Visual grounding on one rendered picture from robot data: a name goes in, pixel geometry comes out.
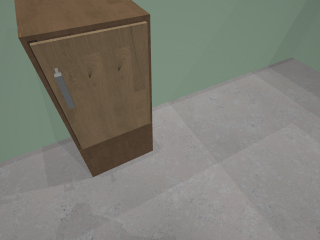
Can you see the handle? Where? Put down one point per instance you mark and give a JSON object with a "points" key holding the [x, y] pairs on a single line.
{"points": [[62, 85]]}

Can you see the cupboard door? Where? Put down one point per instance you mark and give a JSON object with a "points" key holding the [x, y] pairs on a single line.
{"points": [[107, 75]]}

